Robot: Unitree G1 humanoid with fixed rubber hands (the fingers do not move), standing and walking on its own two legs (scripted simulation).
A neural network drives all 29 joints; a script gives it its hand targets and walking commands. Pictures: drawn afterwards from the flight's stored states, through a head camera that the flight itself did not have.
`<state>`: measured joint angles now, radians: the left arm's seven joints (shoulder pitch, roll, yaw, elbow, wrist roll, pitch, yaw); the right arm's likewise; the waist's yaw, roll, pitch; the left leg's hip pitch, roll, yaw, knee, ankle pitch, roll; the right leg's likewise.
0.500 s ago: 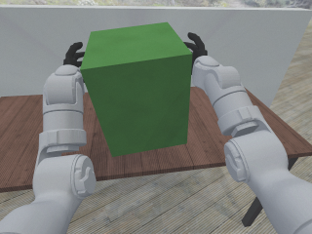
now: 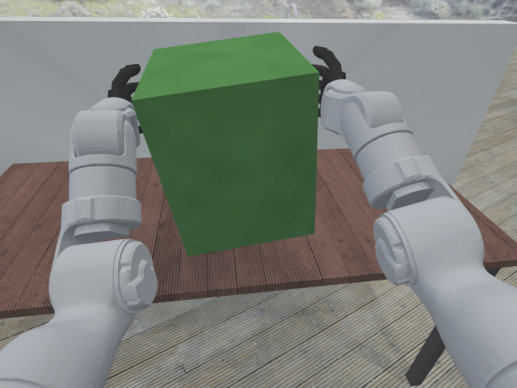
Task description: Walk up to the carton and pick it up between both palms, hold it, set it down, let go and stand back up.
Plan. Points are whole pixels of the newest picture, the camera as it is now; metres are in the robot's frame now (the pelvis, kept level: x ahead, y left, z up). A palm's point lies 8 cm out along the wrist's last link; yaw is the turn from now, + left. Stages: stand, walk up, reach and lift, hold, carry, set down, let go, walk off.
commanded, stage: hold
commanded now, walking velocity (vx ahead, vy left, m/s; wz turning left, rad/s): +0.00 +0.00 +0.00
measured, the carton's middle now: (234, 141) +0.39 +0.01 +0.26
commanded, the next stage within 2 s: none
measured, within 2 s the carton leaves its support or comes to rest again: neither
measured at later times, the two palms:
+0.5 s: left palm (124, 117) +0.38 +0.16 +0.31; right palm (331, 98) +0.37 -0.13 +0.33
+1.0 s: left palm (123, 115) +0.37 +0.16 +0.31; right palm (332, 96) +0.37 -0.13 +0.33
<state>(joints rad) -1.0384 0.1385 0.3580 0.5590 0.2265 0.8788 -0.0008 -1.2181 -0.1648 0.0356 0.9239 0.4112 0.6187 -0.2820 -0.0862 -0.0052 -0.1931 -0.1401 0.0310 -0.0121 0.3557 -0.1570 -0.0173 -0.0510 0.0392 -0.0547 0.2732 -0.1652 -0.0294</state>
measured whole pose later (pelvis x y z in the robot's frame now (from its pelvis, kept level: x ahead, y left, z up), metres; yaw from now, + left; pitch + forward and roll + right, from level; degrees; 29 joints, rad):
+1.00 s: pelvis +0.00 +0.00 +0.00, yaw +0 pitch -3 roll -1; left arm -1.03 0.13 0.35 0.54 0.22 0.89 0.01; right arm -1.21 -0.17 0.04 0.90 0.42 0.64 -0.29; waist -0.09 0.00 -0.20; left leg -0.15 0.02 -0.03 0.37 -0.17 -0.02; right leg -0.05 0.05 -0.03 0.27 -0.17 -0.03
